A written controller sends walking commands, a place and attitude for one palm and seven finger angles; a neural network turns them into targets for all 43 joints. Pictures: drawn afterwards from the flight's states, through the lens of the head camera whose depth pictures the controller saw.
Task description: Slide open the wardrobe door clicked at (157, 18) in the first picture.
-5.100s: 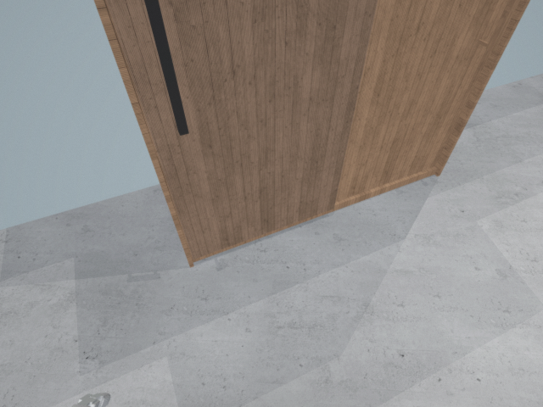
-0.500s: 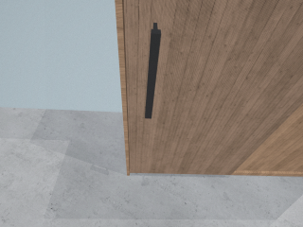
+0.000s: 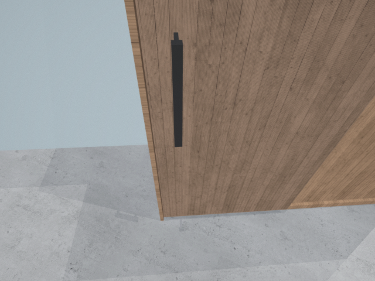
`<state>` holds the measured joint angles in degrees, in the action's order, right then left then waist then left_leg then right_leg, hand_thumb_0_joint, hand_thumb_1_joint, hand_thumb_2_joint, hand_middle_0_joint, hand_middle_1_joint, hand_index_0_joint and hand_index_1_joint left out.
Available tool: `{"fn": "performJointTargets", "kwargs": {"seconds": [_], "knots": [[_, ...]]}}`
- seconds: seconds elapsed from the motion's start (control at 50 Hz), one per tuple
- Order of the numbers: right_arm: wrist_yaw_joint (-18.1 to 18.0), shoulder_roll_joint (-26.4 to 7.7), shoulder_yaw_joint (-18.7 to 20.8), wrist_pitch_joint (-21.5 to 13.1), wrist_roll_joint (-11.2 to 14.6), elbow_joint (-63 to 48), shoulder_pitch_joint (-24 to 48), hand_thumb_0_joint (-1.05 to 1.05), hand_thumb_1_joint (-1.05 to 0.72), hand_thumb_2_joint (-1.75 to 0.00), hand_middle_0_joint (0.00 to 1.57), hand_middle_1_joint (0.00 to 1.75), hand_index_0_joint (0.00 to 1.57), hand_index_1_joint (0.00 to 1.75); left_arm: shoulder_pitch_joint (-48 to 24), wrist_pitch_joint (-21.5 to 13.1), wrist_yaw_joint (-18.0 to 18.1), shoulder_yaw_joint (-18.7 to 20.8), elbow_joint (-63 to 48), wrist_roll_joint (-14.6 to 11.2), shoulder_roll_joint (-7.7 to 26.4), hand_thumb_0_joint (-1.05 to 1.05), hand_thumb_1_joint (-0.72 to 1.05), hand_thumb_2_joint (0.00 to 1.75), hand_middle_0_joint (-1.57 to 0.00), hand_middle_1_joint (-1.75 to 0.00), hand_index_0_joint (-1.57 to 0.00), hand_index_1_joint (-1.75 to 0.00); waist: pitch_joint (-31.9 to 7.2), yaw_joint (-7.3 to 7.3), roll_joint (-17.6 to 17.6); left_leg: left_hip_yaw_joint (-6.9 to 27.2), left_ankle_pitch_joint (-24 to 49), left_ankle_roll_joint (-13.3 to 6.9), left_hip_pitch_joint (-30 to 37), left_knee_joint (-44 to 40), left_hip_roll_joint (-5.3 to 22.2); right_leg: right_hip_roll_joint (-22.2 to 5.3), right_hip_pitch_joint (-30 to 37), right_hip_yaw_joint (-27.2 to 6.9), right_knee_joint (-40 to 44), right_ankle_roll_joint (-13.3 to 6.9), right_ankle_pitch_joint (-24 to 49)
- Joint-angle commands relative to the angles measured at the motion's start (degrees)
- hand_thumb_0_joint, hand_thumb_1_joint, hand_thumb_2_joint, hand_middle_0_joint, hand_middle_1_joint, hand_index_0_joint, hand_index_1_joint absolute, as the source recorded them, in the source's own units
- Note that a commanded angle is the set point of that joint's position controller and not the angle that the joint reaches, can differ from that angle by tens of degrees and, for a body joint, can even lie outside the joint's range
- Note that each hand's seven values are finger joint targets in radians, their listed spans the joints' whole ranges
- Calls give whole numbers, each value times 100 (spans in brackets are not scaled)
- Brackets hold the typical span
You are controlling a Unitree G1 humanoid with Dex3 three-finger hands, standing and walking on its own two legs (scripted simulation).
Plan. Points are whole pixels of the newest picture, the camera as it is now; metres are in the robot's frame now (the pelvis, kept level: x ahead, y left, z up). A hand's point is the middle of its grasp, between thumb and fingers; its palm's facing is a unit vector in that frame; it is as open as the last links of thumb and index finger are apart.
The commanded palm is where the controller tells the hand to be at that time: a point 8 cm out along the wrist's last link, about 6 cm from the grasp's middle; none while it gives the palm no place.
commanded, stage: come to a stop and stand still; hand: left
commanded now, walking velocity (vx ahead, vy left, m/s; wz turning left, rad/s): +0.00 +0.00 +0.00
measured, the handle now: (177, 97) +0.54 +0.06 +0.10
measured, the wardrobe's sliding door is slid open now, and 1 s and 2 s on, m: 0.00 0.00 0.00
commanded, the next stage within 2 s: look again from close up in 0.54 s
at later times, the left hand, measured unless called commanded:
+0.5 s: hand out of the picture -0.03 +0.19 -0.18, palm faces +0.05 -0.98 -0.17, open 7.4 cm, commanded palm none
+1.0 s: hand out of the picture -0.06 +0.16 -0.18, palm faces +0.04 -0.99 -0.13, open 7.4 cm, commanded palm none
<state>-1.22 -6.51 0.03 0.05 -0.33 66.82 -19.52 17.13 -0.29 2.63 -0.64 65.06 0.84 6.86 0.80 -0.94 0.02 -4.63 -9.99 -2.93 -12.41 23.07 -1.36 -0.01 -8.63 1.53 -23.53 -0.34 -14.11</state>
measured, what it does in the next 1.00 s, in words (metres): stands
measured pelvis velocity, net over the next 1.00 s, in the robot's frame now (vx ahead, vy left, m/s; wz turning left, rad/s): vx -0.02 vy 0.01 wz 0.01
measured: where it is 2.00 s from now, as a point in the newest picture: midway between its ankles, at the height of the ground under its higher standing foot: outside the picture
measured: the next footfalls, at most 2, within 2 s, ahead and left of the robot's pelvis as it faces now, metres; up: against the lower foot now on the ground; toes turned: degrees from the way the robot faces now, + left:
none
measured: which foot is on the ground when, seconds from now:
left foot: down 0.00-1.00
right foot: down 0.00-1.00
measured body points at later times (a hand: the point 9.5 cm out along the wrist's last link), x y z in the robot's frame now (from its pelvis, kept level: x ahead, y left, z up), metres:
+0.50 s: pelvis -0.02 +0.02 -0.01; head -0.04 +0.03 +0.44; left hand -0.03 +0.24 -0.17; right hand +0.02 -0.21 -0.15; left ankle +0.03 +0.08 -0.74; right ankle -0.02 -0.11 -0.74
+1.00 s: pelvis -0.02 +0.01 +0.00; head -0.03 +0.03 +0.45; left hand -0.06 +0.21 -0.17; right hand -0.03 -0.20 -0.16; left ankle +0.03 +0.08 -0.74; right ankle -0.02 -0.11 -0.74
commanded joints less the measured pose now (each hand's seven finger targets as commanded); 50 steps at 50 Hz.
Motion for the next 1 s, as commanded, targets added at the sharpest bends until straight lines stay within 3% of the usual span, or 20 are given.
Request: {"fn": "performJointTargets", "kwargs": {"seconds": [0.0,0.02,0.04,0.12,0.16,0.2,0.3,0.46,0.58,0.98], "knots": [[10,-467,-17,-242,-65,-740,-153,0,-90,-90,20,30,20,30,572,-329,122,48,-247,0,719,0,90,90,-20,-30,-20,-30,-204,-22,38,712,281,177,-49,328,594,-896,-143,-661,29,-335,1559],[-9,-546,-3,-251,-69,-715,-242,0,-90,-90,20,30,20,30,471,-314,101,45,-297,-27,660,0,90,90,-20,-30,-20,-30,-564,-23,5,775,560,117,82,348,629,-798,-24,-599,-116,-338,1375],[-25,-607,18,-242,-57,-741,-236,0,-90,-90,20,30,20,30,449,-278,85,55,-350,-37,642,0,90,90,-20,-30,-20,-30,-589,-9,-52,818,660,76,95,311,688,-721,-70,-544,-161,-324,1000],[-20,-717,47,-158,-62,-923,-68,0,-90,-90,20,30,20,30,435,-147,46,53,-498,-3,597,0,90,90,-20,-30,-20,-30,391,24,-22,984,-393,20,-556,-20,697,-548,-637,-464,-60,-298,-189],[-3,-791,84,-120,-72,-1000,-27,0,-90,-90,20,30,20,30,471,-112,25,64,-589,15,590,0,90,90,-20,-30,-20,-30,608,22,67,1062,-1087,18,-746,-222,684,-496,-861,-490,-36,-292,-609],[-1,-824,96,-129,-81,-1019,-26,0,-90,-90,20,30,20,30,526,-92,18,86,-659,34,610,0,90,90,-20,-30,-20,-30,560,41,-102,1185,-1205,-20,-820,-379,737,-453,-746,-400,-144,-274,-395],[1,-938,111,-177,-68,-1079,54,0,-90,-90,20,30,20,30,667,-90,-5,90,-736,39,614,0,90,90,-20,-30,-20,-30,346,99,-8,1233,-1157,-62,-684,-570,812,-451,-550,-319,-150,-214,-55],[8,-1018,116,-176,-55,-1033,130,0,-90,-90,20,30,20,30,784,-68,-38,75,-721,49,640,0,90,90,-20,-30,-20,-30,365,104,-67,1202,-1312,-29,-603,-783,822,-469,-540,-313,14,-155,18],[4,-962,104,-184,-40,-901,93,0,-90,-90,20,30,20,30,862,-90,-35,64,-636,49,630,0,90,90,-20,-30,-20,-30,312,107,58,1110,-1013,-10,-438,-719,800,-521,-524,-375,167,-154,134],[-14,-689,98,-148,-30,-535,-158,0,-90,-90,20,30,20,30,1069,-98,-6,63,-424,41,427,0,90,90,-20,-30,-20,-30,433,131,27,1057,-1199,23,-625,-731,786,-528,-516,-406,284,-165,-38]]}}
